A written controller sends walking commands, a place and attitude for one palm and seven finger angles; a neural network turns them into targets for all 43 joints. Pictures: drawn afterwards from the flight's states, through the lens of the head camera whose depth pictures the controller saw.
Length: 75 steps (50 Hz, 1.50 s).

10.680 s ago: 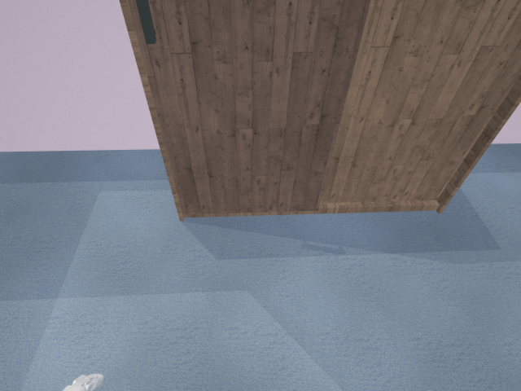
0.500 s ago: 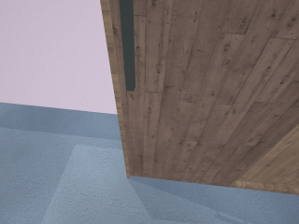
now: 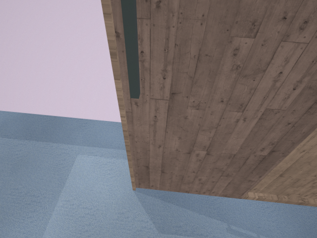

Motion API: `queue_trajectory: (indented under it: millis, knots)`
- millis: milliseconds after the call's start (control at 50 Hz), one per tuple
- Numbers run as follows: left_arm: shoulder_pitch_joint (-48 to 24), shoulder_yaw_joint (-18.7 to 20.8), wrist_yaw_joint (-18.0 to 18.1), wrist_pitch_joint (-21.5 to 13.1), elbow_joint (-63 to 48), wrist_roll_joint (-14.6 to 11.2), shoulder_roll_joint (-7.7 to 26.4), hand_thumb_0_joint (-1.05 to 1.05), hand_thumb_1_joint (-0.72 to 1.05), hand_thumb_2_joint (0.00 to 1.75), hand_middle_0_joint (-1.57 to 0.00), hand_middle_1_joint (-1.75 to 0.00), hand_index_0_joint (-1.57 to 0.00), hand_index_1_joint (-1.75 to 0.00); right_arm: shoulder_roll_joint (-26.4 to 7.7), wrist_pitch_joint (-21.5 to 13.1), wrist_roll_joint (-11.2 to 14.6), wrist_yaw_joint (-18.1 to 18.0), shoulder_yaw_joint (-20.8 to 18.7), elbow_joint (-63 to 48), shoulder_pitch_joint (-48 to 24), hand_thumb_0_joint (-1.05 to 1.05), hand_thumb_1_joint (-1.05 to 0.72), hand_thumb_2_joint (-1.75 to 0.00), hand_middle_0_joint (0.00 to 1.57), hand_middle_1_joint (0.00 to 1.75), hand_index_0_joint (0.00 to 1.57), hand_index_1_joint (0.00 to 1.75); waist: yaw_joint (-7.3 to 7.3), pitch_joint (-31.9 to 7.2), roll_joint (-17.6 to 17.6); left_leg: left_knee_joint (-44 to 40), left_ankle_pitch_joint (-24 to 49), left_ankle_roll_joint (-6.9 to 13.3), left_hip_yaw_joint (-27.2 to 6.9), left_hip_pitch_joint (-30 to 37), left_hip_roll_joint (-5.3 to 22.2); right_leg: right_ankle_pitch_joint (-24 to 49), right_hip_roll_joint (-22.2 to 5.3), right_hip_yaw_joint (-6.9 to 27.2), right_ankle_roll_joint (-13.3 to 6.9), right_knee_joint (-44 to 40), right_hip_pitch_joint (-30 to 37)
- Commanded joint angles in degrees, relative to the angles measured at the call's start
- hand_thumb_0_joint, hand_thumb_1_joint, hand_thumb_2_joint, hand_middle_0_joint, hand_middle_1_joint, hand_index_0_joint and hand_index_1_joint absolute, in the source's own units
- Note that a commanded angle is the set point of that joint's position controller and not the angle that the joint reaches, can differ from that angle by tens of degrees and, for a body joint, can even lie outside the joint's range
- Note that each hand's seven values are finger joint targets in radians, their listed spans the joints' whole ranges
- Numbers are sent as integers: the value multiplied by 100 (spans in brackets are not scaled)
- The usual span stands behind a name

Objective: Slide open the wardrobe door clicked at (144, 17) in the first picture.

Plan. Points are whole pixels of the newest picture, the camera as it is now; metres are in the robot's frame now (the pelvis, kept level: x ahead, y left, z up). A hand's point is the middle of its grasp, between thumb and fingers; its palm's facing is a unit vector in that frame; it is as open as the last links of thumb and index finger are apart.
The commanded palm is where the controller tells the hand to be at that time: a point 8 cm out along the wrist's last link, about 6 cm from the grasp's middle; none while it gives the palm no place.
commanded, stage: look again from close up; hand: left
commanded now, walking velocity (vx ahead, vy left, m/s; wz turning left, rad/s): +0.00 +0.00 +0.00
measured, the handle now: (133, 43) +0.49 +0.10 +0.25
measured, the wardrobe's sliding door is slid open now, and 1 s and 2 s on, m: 0.00 0.00 0.00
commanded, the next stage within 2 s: raise the hand with hooked fingers in 0.28 s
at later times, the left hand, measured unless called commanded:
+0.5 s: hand out of the picture +0.13 +0.20 -0.08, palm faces +0.26 -0.94 -0.20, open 7.5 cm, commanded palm +0.10 +0.24 -0.05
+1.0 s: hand (65, 213) +0.16 +0.20 +0.06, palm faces +0.06 -0.99 -0.10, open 9.8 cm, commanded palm +0.13 +0.26 +0.06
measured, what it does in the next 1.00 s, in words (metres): shifts its weight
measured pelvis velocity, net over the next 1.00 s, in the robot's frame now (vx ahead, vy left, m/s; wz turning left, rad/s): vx -0.03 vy -0.04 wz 0.09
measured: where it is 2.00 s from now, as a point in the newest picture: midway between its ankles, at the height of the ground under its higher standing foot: outside the picture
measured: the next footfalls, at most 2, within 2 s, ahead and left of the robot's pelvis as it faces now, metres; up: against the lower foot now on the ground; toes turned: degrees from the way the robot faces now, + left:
none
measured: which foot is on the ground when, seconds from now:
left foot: down 0.00-1.00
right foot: down 0.00-1.00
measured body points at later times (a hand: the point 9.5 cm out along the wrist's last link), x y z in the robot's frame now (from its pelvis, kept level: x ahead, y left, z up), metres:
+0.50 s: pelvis -0.01 -0.01 +0.00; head +0.00 -0.01 +0.45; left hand +0.12 +0.25 -0.06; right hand +0.07 -0.26 -0.13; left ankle +0.02 +0.08 -0.74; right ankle -0.04 -0.14 -0.74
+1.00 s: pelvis -0.03 -0.04 -0.04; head -0.01 -0.03 +0.41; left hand +0.15 +0.26 +0.06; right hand +0.19 -0.27 -0.10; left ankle +0.02 +0.08 -0.74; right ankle -0.04 -0.14 -0.74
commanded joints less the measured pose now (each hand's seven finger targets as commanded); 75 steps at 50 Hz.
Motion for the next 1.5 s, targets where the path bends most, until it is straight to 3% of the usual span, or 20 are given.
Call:
queue_trajectory:
  millis: [0,340,360,380,400,420,440,480,540,580,680,780,840,940,1020,1100,1160,1280,1400,1480]
  knots:
    - [301,153,29,-96,-182,12,722,0,90,90,-20,-30,-20,-30,-803,-83,19,-63,-141,-216,100,0,-90,-90,20,30,20,30,37,0,139,-515,712,-26,-919,372,831,809,-436,344,-300,-404,-436]
    - [153,160,7,-116,-169,-1,835,0,90,90,-20,-30,-20,-30,-910,-75,19,-50,-136,-153,45,0,-90,-90,20,30,20,30,13,-64,95,-581,702,-88,-884,484,840,798,-471,427,-315,-522,-462]
    - [530,56,242,-167,-109,59,433,0,90,90,-20,-30,-20,-30,-769,-60,72,-14,-101,-528,-80,0,-90,-90,20,30,20,30,41,280,118,430,1100,-242,-680,177,880,1353,-609,487,-202,-585,-687]
    - [-3555,1642,208,-1315,-8613,-1018,2417,0,88,89,-20,-32,-20,-32,-1540,-778,383,-263,-354,-2443,281,0,-90,-90,20,30,20,30,-614,-2583,789,-13,1569,-275,-775,1815,166,1920,23,-260,-306,84,-425]
    - [-2483,1701,290,-1270,-8479,-706,2654,0,85,88,-20,-33,-20,-33,-973,-1220,362,-482,10,-2325,-99,0,-90,-90,20,30,20,30,-120,-2004,1911,-87,1798,-433,-521,2105,398,1152,63,-309,-344,443,-688]
    - [-841,1255,422,-1096,-7364,-817,1678,0,83,87,-21,-34,-21,-34,-1084,-1411,296,-496,-69,-2139,-71,0,-90,-90,20,30,20,30,48,-2164,1862,-164,1667,-489,-739,1828,479,497,58,-500,-346,589,-789]
    - [826,256,393,-564,-6094,-896,76,0,81,86,-21,-36,-21,-36,-671,-1453,410,-420,-60,-1991,-9,0,-90,-90,20,30,20,30,-250,-1224,1256,-262,1052,-374,-828,1430,549,341,105,-526,-256,553,-1276]
    - [-25,725,149,-880,-7074,-1139,471,0,76,84,-21,-39,-21,-39,-1050,-1531,344,-378,-248,-2616,-105,0,-90,-90,20,30,20,30,-321,-531,704,-2,-64,-310,-927,556,397,344,95,-591,-224,281,-1457]
    - [1439,1230,-637,-1709,-5087,-1352,333,0,69,81,-22,-43,-22,-43,-1053,-1422,219,-310,-375,-2815,-215,0,-90,-90,20,30,20,30,-22,239,-1123,732,-275,-357,-759,-919,218,-195,260,-726,-211,558,-2272]
    - [2065,1410,-1475,-2349,-4538,-1590,362,0,64,79,-22,-47,-22,-47,-1077,-1367,250,-219,-453,-3094,-450,0,-90,-90,20,30,20,30,200,138,-1703,1219,-407,-395,-596,-1676,150,-372,238,-547,-227,936,-2566]
    - [1360,2549,-3066,-2473,-5469,-2126,1761,0,53,74,-23,-54,-23,-54,-1185,-1405,415,-178,-469,-4084,-688,0,-90,-90,20,30,20,30,400,-1255,-94,1834,-193,-278,-299,-1781,-49,266,-52,206,-171,1151,-1813]
    - [-493,2668,-2594,-3012,-8283,-2523,1857,0,41,69,-24,-62,-24,-62,-912,-1521,289,-364,-336,-4096,-197,0,-90,-90,20,30,20,30,-2,-1935,1063,2007,129,-148,-542,-787,154,410,110,249,-128,1181,-1982]
    - [-791,2003,-2415,-3268,-8289,-2354,1439,0,34,66,-24,-66,-24,-66,-994,-1702,278,-471,-272,-3688,2,0,-90,-90,20,30,20,30,-354,-1273,1175,2021,-59,-100,-704,-700,238,186,230,71,-216,1186,-2525]
    - [-911,1832,-3023,-2315,-6798,-2189,1856,0,22,61,-25,-74,-25,-74,-1226,-1827,458,-644,-230,-3458,-66,0,-90,-90,20,30,20,30,-346,-621,461,1780,-523,-52,-824,-1115,238,-351,120,369,-53,632,-2444]
    - [-505,2551,-3208,-1247,-6623,-2290,2359,0,13,57,-25,-80,-25,-80,-1157,-1748,487,-615,-162,-3793,-326,0,-90,-90,20,30,20,30,145,-1296,430,1457,21,-56,-790,-793,196,207,-1,291,9,565,-1611]
    - [-94,3490,-2823,-1119,-7548,-2811,2533,0,4,53,-26,-86,-26,-86,-945,-1840,438,-485,-77,-4053,-458,0,-90,-90,20,30,20,30,478,-1985,-93,1232,789,-98,-800,-395,191,1456,193,-183,-31,778,-879]
    - [-212,3117,-2627,-1181,-7751,-2911,2015,0,-3,50,-27,-90,-27,-90,-956,-1932,459,-424,-44,-3987,-360,0,-90,-90,20,30,20,30,323,-1498,346,1037,669,-135,-720,-171,198,1354,293,-389,-81,723,-1299]
    - [-890,2509,-2786,-529,-7638,-2422,2106,0,-17,44,-28,-99,-28,-99,-1130,-1947,533,-476,-61,-3844,-222,0,-90,-90,20,30,20,30,133,-971,685,680,311,-103,-782,6,253,758,283,-415,-107,407,-1532]
    - [-2165,3226,-2605,-510,-8660,-2379,3025,0,-31,38,-29,-108,-29,-108,-1072,-1967,487,-613,68,-3799,-379,0,-90,-90,20,30,20,30,225,-1383,783,326,314,-119,-959,675,262,511,336,-475,-222,142,-1058]
    - [-2299,3320,-2616,-317,-8060,-2498,2884,0,-41,34,-29,-114,-29,-114,-1011,-1911,522,-617,138,-3724,-482,0,-90,-90,20,30,20,30,250,-1131,1102,69,149,-198,-1041,819,256,513,339,-530,-250,2,-1002]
